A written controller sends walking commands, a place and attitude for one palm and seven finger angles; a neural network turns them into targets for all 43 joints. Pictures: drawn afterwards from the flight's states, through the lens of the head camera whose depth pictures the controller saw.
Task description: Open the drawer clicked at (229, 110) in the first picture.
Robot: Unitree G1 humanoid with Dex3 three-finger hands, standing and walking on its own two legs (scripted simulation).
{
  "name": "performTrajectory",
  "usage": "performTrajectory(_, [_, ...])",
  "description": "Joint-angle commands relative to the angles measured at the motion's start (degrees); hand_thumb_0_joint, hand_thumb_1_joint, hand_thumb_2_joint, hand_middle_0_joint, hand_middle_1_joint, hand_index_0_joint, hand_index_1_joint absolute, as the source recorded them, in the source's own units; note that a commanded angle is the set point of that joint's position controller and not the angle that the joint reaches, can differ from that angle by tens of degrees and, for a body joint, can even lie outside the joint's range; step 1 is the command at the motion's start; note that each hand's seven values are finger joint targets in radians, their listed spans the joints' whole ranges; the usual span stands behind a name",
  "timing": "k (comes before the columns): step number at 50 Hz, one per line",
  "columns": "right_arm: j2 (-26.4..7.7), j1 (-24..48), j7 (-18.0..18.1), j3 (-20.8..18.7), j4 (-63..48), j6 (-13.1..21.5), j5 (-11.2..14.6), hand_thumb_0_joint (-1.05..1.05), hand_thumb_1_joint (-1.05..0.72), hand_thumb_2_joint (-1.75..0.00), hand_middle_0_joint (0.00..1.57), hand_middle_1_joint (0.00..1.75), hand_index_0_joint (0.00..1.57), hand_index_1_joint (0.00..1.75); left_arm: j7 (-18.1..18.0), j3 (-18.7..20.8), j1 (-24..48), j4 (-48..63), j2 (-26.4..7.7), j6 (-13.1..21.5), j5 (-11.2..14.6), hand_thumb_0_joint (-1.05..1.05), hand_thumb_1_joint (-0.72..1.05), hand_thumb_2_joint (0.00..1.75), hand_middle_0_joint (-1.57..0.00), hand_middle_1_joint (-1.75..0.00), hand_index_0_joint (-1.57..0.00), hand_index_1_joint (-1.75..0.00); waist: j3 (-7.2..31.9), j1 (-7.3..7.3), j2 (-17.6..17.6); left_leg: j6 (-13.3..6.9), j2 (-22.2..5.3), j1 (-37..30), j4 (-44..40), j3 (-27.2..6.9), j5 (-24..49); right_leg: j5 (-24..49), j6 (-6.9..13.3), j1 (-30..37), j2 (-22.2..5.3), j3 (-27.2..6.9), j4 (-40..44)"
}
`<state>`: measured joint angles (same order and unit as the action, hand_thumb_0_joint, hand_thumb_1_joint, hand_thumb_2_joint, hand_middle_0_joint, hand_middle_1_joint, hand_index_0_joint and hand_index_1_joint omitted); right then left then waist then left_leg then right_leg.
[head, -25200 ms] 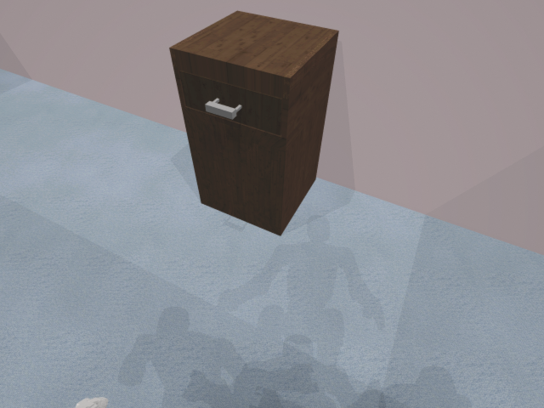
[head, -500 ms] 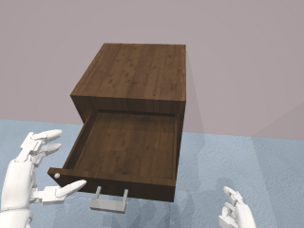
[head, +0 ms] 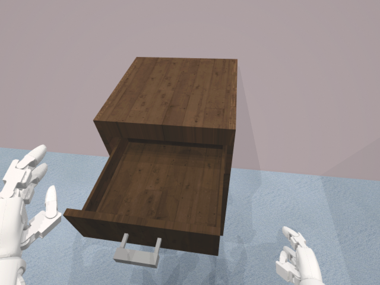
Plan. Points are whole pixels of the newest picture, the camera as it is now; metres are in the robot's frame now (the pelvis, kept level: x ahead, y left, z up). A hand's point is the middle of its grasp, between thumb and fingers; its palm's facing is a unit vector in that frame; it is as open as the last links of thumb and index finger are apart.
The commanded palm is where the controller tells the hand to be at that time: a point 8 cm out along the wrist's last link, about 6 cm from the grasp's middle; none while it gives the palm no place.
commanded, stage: draw the hand back to the body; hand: left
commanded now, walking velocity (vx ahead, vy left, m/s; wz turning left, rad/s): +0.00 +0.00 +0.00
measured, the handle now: (139, 248) +0.23 +0.18 -0.14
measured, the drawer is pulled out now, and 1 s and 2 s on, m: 0.29 0.29 0.29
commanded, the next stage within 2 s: step back with the hand held close in 0.06 s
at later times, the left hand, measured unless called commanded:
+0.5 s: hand (47, 225) +0.17 +0.25 +0.14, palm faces +0.22 -0.81 -0.54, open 7.4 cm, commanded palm +0.10 +0.30 +0.18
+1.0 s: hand (1, 268) +0.10 +0.26 +0.16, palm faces +0.35 -0.81 -0.46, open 7.4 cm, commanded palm +0.03 +0.31 +0.18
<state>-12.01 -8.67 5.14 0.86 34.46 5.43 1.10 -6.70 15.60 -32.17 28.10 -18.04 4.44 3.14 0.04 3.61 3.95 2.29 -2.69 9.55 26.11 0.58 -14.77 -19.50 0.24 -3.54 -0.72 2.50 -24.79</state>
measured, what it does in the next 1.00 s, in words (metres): shifts its weight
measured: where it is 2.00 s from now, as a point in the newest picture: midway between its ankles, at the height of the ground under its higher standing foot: outside the picture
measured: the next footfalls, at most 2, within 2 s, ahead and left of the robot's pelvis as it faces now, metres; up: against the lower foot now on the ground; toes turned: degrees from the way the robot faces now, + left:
left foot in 1.34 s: -0.05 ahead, +0.14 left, +0.00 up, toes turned +2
right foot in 1.62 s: -0.20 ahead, -0.12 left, +0.00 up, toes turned -2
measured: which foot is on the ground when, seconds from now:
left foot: down 0.00-1.00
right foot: down 0.00-1.00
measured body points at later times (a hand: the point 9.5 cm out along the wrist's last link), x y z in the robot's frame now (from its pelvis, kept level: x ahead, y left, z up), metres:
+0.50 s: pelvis -0.03 +0.02 +0.00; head +0.02 +0.01 +0.44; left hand +0.15 +0.29 +0.17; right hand +0.15 -0.23 -0.09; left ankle -0.01 +0.15 -0.74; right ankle -0.07 -0.11 -0.74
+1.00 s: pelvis -0.09 +0.03 -0.01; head -0.05 +0.04 +0.44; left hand +0.07 +0.31 +0.18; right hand +0.09 -0.20 -0.09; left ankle -0.01 +0.15 -0.74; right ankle -0.07 -0.11 -0.74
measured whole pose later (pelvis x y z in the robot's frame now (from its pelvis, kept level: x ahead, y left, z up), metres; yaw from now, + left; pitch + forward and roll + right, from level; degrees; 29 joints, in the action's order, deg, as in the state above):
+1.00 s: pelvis -0.09 +0.03 -0.01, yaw +1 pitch +2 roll -3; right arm -11.6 -9.5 4.6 0.2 31.7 3.2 1.6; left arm -9.2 21.5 -37.1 37.4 -23.0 12.5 3.1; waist -2.8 -0.2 1.2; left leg 0.2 -2.7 26.9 34.3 -1.3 -9.7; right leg -17.1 -1.2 -20.1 -0.4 3.5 -33.1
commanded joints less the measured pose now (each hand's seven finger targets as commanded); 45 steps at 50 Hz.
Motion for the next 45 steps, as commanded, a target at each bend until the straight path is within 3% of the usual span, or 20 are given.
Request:
performTrajectory(1, [-5.0,7.5,0.4,-2.0,-9.5,3.4,-0.4,0.00,-0.90,-0.90,0.20,0.30,0.20,0.30,-1.5,8.0,4.0,13.4,-10.7,3.7,0.2,0.00,0.90,0.90,-0.20,-0.30,-0.20,-0.30,4.8,-0.08,-1.2,-3.4,0.8,-7.6,-0.9,2.1,17.0,23.1,-0.4,-5.5,-1.0,1.2,4.2])
performTrajectory(5, [-5.0,8.0,0.4,-2.1,-9.5,3.7,-0.2,0.00,-0.90,-0.90,0.20,0.30,0.20,0.30,-1.6,7.3,3.4,13.3,-9.8,3.5,0.3,0.00,0.90,0.90,-0.20,-0.30,-0.20,-0.30,3.7,-0.17,-0.4,-3.2,0.8,-7.4,-1.0,1.9,16.5,22.2,-0.3,-6.0,-0.8,1.2,4.7])
performTrajectory(8, [-5.1,7.5,0.3,-2.2,-9.2,3.6,-0.3,0.00,-0.90,-0.90,0.20,0.30,0.20,0.30,-1.6,7.4,2.3,11.5,-9.5,3.6,0.3,0.00,0.90,0.90,-0.20,-0.30,-0.20,-0.30,3.9,-0.08,-3.2,-3.4,0.6,-7.4,-1.1,1.9,16.8,22.5,-0.5,-5.9,-0.8,1.5,4.3])
performTrajectory(9, [-6.9,5.2,-0.2,-2.1,-11.2,1.8,-0.2,0.00,-0.90,-0.90,0.20,0.30,0.20,0.30,-1.7,15.4,11.6,19.1,-18.2,6.2,0.4,0.00,0.90,0.90,-0.20,-0.30,-0.20,-0.30,-2.5,-2.73,-4.0,-4.2,-0.1,-1.9,1.5,0.8,14.6,27.2,-0.6,-10.8,-3.7,-2.9,7.2])
performTrajectory(10, [-5.9,5.2,-0.2,-2.1,-10.2,1.1,-0.2,0.00,-0.90,-0.90,0.20,0.30,0.20,0.30,-1.4,16.8,11.9,16.7,-19.1,7.3,0.0,0.00,0.90,0.90,-0.20,-0.30,-0.20,-0.30,-1.5,-2.96,-4.0,-3.9,0.2,-1.8,2.5,0.5,12.7,29.8,-0.1,-10.9,-5.2,-3.6,7.2])
performTrajectory(11, [-5.8,5.4,-0.2,-2.2,-9.4,0.1,-0.5,0.00,-0.90,-0.90,0.20,0.30,0.20,0.30,-0.7,12.1,4.4,10.8,-12.9,7.2,-0.4,0.00,0.90,0.90,-0.20,-0.30,-0.20,-0.30,-1.4,-3.41,-6.1,-4.0,0.1,-1.2,2.8,0.1,14.3,30.3,-0.4,-10.2,-5.0,-1.9,6.2])
performTrajectory(13, [-6.7,6.2,-0.7,-2.8,-11.0,-1.5,-0.2,0.00,-0.90,-0.90,0.20,0.30,0.20,0.30,0.2,9.6,-0.7,10.5,-10.0,7.1,-0.2,0.00,0.90,0.90,-0.20,-0.30,-0.20,-0.30,2.4,-3.39,-5.6,-4.2,-0.6,-1.0,2.7,0.0,18.8,30.6,-0.8,-7.7,-4.9,-1.1,4.1])
performTrajectory(15, [-7.0,7.0,-0.9,-3.5,-12.1,-2.5,0.0,0.00,-0.90,-0.90,0.20,0.30,0.20,0.30,0.2,10.2,-3.6,12.7,-10.6,7.4,0.0,0.00,0.90,0.90,-0.20,-0.30,-0.20,-0.30,5.8,-3.13,-2.0,-4.3,-1.2,-2.1,2.0,0.2,22.0,29.4,-0.7,-6.8,-4.9,-1.4,2.8])
performTrajectory(19, [-6.6,7.0,-0.8,-4.2,-13.1,-4.3,0.3,0.00,-0.90,-0.90,0.20,0.30,0.20,0.30,-0.6,12.6,-6.9,16.0,-12.8,7.6,0.2,0.00,0.90,0.90,-0.20,-0.30,-0.20,-0.30,8.8,-3.28,-4.9,-4.2,-2.3,-0.2,2.2,-0.7,24.2,26.7,-0.9,-5.8,-4.5,-1.1,0.6])
performTrajectory(20, [-6.8,7.4,-0.6,-4.3,-13.3,-4.3,0.4,0.00,-0.90,-0.90,0.20,0.30,0.20,0.30,-0.9,13.6,-6.3,18.0,-14.5,7.9,0.2,0.00,0.90,0.90,-0.20,-0.30,-0.20,-0.30,9.3,-3.19,-3.5,-4.1,-2.3,-0.5,2.1,-0.5,24.6,26.6,-0.9,-6.1,-4.5,-1.3,0.1])
performTrajectory(25, [-6.6,6.7,-0.2,-4.5,-13.5,-4.1,0.3,0.00,-0.90,-0.90,0.20,0.30,0.20,0.30,-2.0,15.1,-8.2,21.1,-15.6,8.3,0.6,0.00,0.90,0.90,-0.20,-0.30,-0.20,-0.30,10.7,-2.99,0.3,-4.2,-3.8,1.9,1.2,-2.4,25.7,22.8,-0.9,-5.8,-3.3,-0.5,-2.7])
performTrajectory(30, [-6.8,6.1,-0.4,-4.6,-13.0,-2.4,0.2,0.00,-0.90,-0.90,0.20,0.30,0.20,0.30,-2.5,14.9,-9.2,22.0,-14.7,8.8,0.8,0.00,0.90,0.90,-0.20,-0.30,-0.20,-0.30,10.2,-2.95,3.2,-4.7,-5.5,6.7,-0.9,-4.4,18.5,15.4,-0.9,-6.2,-2.0,-0.1,-5.2])
performTrajectory(34, [-6.8,5.5,-0.7,-4.3,-12.8,-1.1,0.4,0.00,-0.90,-0.90,0.20,0.30,0.20,0.30,-2.6,14.3,-8.7,21.3,-13.5,9.6,1.1,0.00,0.90,0.90,-0.20,-0.30,-0.20,-0.30,8.1,-3.50,2.5,-4.9,-5.7,13.3,-1.7,-5.1,6.7,11.6,-0.7,-6.3,-2.3,-1.0,-6.0])
performTrajectory(40, [-6.5,4.9,-0.4,-4.5,-11.7,0.0,0.4,0.00,-0.90,-0.90,0.20,0.30,0.20,0.30,-3.3,14.8,-6.6,20.6,-14.5,10.7,1.0,0.00,0.90,0.90,-0.20,-0.30,-0.20,-0.30,5.5,-4.50,-3.7,-3.7,-2.5,12.8,2.4,-4.1,-5.9,4.3,0.9,-13.9,-5.2,-5.9,1.2])
performTrajectory(41, [-6.3,4.4,-0.5,-4.2,-11.7,0.2,0.3,0.00,-0.90,-0.90,0.20,0.30,0.20,0.30,-3.3,13.2,-6.4,20.7,-13.0,10.9,1.0,0.00,0.90,0.90,-0.20,-0.30,-0.20,-0.30,4.7,-4.83,-3.9,-3.5,-2.1,12.5,3.0,-4.2,-6.8,1.9,1.3,-15.3,-5.9,-6.2,2.1])
performTrajectory(44, [-6.3,4.7,-0.4,-3.9,-11.4,0.5,0.2,0.00,-0.90,-0.90,0.20,0.30,0.20,0.30,-3.8,13.0,-5.0,20.6,-13.5,11.3,0.8,0.00,0.90,0.90,-0.20,-0.30,-0.20,-0.30,3.0,-4.79,-4.0,-3.2,-2.1,11.4,3.6,-4.8,-8.6,-3.9,1.4,-19.2,-6.1,-6.0,3.3])
performTrajectory(45, [-6.8,5.0,-0.1,-4.1,-11.4,0.6,0.1,0.00,-0.90,-0.90,0.20,0.30,0.20,0.30,-4.0,13.8,-4.4,21.2,-14.6,11.2,0.6,0.00,0.90,0.90,-0.20,-0.30,-0.20,-0.30,2.6,-4.74,-1.5,-3.3,-2.6,11.7,2.0,-5.3,-9.2,-4.6,1.3,-19.2,-5.4,-5.7,3.0])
